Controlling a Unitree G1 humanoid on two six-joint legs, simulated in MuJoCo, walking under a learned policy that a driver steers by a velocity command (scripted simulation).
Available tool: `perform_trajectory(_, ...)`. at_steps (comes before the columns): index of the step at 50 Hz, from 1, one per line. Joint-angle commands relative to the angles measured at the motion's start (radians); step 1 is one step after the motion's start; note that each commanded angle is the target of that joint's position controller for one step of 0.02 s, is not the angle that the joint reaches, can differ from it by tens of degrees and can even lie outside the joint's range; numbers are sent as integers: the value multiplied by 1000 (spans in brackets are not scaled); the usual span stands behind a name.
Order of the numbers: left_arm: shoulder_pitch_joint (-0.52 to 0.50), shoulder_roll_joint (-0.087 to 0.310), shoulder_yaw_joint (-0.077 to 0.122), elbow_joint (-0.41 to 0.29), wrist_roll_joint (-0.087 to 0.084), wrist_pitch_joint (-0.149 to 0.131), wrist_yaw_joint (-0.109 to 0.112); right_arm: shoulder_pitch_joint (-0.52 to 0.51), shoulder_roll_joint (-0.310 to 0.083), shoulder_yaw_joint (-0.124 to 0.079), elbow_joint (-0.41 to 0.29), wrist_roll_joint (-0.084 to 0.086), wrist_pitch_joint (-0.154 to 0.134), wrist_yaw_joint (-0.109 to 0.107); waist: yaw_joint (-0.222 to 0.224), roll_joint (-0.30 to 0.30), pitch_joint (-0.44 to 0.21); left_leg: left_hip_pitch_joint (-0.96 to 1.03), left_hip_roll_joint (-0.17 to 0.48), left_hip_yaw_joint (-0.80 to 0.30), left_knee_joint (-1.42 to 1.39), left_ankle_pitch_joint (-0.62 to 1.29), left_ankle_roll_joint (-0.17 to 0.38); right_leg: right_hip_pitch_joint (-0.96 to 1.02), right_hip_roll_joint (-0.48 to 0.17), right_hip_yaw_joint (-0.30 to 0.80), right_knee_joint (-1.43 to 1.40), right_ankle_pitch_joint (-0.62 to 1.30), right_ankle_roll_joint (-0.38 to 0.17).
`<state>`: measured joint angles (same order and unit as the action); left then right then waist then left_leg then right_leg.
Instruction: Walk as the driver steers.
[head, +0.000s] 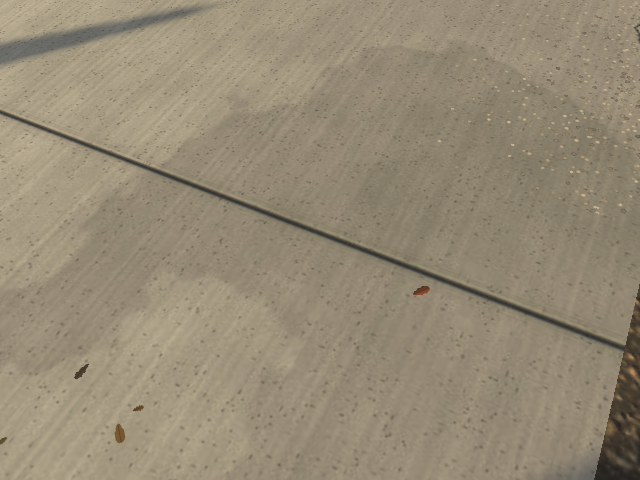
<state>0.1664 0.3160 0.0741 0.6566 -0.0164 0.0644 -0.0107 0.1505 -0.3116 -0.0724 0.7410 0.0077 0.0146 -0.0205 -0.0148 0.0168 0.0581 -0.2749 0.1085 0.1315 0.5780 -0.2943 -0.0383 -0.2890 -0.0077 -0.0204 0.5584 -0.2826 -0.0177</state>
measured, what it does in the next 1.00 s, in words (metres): steps on the spot: left foot, then left foot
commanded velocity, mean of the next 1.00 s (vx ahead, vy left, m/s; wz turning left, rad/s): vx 0.00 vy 0.00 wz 0.05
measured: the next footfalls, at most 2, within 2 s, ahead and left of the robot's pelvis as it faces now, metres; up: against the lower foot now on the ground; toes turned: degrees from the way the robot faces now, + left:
left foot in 0.44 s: +0.08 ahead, +0.13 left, +0.00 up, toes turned -11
left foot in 1.00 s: +0.03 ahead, +0.16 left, +0.00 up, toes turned +10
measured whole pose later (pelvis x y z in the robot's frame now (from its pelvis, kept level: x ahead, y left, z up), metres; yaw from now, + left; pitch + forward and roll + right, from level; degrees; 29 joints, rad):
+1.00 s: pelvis +0.01 +0.04 +0.00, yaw +8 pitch +1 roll -1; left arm 0.17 0.31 0.08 0.73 -0.01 0.02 0.03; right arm 0.16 -0.32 -0.07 0.62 0.02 0.06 0.02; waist 0.02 -0.01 0.06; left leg -0.31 0.03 0.03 0.60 -0.28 -0.01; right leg -0.25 -0.09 -0.14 0.56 -0.31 0.04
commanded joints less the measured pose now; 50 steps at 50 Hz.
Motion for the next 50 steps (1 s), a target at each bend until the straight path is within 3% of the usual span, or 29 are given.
perform_trajectory(1,108,282,73,-72,33,-22,14,-53,-69,-15,-105,-38,-18,-4,58,-317,-152,-379,-112,-73,472,-393,-40,292,-393,543,-202,695,-324)
perform_trajectory(2,115,234,61,-68,46,-43,7,-95,-112,-29,-105,-22,-16,-11,92,-191,-174,-382,-90,-174,584,-373,-32,261,-357,498,-224,603,-341)
perform_trajectory(3,71,207,52,-63,38,-58,8,-88,-119,-35,-98,-6,-11,-15,58,-158,-141,-384,-74,-197,598,-286,-19,235,-294,414,-220,529,-283)
perform_trajectory(4,20,180,47,-66,18,-60,13,-59,-117,-39,-75,-9,-7,-23,33,-119,-127,-386,-64,-205,568,-213,-20,223,-242,365,-216,453,-229)
perform_trajectory(5,-11,161,38,-71,3,-58,19,-47,-126,-44,-68,-16,-3,-30,21,-134,-119,-374,-64,-208,551,-162,-29,206,-222,347,-216,450,-209)
perform_trajectory(8,-9,150,30,-78,10,-51,32,-15,-106,-42,-63,-10,-8,-22,8,-145,-150,-313,-98,-201,534,-76,-48,187,-184,330,-217,470,-212)
perform_trajectory(14,-3,155,28,-71,17,-43,43,-42,-81,-28,-67,-5,-12,-12,37,-162,-143,-225,-98,-205,276,-48,-62,169,-176,371,-208,330,-212)
perform_trajectory(18,-28,92,-4,-44,34,-44,30,-20,-65,-14,-54,-2,-14,3,44,-162,-136,-56,-69,-181,130,-49,-44,88,-176,353,-200,287,-207)
perform_trajectory(20,-44,64,-21,-18,34,-49,21,8,-41,-4,-40,-3,-22,14,16,-144,-119,60,-74,-162,-46,50,-24,47,-156,330,-189,226,-181)
perform_trajectory(21,-26,58,-25,1,33,-54,18,13,-42,0,-37,-9,-26,18,4,-120,-100,118,-80,-162,-176,167,-7,27,-133,312,-187,187,-147)
perform_trajectory(22,10,61,-26,16,43,-64,17,6,-79,-2,-46,-21,-28,16,21,-80,-100,162,-40,-220,-186,291,14,12,-97,290,-165,127,-98)
perform_trajectory(23,54,87,-16,19,56,-73,17,-10,-164,-17,-67,-21,-27,10,74,33,-97,153,34,-301,-146,466,62,3,-24,222,-100,41,-54)
perform_trajectory(24,53,82,-14,20,55,-76,22,-33,-186,-26,-59,-9,-26,13,89,124,-92,67,48,-340,-160,361,129,40,40,135,-90,9,-10)
perform_trajectory(25,3,102,-8,20,51,-74,33,-37,-159,-23,-67,-5,-27,18,54,128,-72,4,51,-384,-202,253,150,77,46,108,-57,20,14)
perform_trajectory(26,-27,100,-2,13,44,-69,41,-33,-139,-16,-61,-7,-29,17,46,145,-70,-15,53,-409,-218,217,146,91,42,94,-37,34,16)
perform_trajectory(29,-21,78,6,7,35,-51,51,-19,-150,-20,-72,1,-33,9,38,167,-70,-14,48,-454,-199,235,148,74,45,74,-10,35,7)
perform_trajectory(33,11,66,22,12,28,-60,40,-17,-143,-25,-105,10,-11,-8,31,80,-96,-61,-5,-448,-116,212,132,110,13,80,-49,60,-20)
perform_trajectory(35,41,101,38,19,29,-59,37,-21,-118,-19,-130,12,-3,-9,28,-63,-94,-160,-93,-343,28,119,75,164,-93,188,-150,103,-85)
perform_trajectory(36,56,129,44,20,34,-59,37,-4,-102,-15,-136,11,2,-6,27,-162,-94,-223,-144,-260,146,16,40,194,-221,310,-215,189,-162)
perform_trajectory(37,32,128,42,5,40,-65,41,6,-109,-21,-140,7,5,-2,28,-235,-104,-271,-136,-207,343,-252,16,197,-358,410,-245,323,-254)
perform_trajectory(38,31,114,32,-7,44,-73,46,-1,-144,-36,-142,8,9,2,36,-175,-100,-311,-107,-223,538,-337,-1,182,-414,433,-251,440,-309)
perform_trajectory(39,-2,107,28,-15,39,-78,51,13,-144,-43,-135,14,16,6,13,-104,-93,-318,-83,-238,606,-312,-8,171,-395,369,-238,460,-294)
perform_trajectory(40,-39,116,31,-15,27,-80,52,21,-115,-35,-131,17,25,9,-2,-86,-71,-325,-58,-232,558,-254,-13,166,-346,282,-237,429,-250)
perform_trajectory(42,-36,140,38,-4,23,-72,55,-13,-76,-18,-142,15,30,16,25,-116,-63,-299,-47,-176,454,-172,-30,178,-282,165,-233,441,-214)
perform_trajectory(44,-30,150,43,-1,23,-57,55,-29,-59,-7,-166,18,29,34,40,-152,-97,-194,-53,-126,314,-143,-28,172,-251,76,-211,474,-198)
perform_trajectory(47,-9,176,52,11,4,-48,46,-2,-90,-18,-179,22,33,49,37,-171,-137,-88,-84,-69,117,-64,-5,198,-279,45,-154,481,-178)
perform_trajectory(49,1,155,47,25,-15,-53,39,74,-108,-34,-157,12,40,42,-1,-136,-145,68,-131,-45,-89,101,45,125,-250,-16,-42,351,-103)
perform_trajectory(50,56,113,37,44,4,-59,31,110,-170,-56,-156,10,41,29,1,10,-144,208,-68,-180,-165,330,94,-16,-186,-97,130,158,-19)
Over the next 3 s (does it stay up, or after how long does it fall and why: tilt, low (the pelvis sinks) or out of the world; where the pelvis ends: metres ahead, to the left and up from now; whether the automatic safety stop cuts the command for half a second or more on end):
stays up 0.74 -0.05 0.00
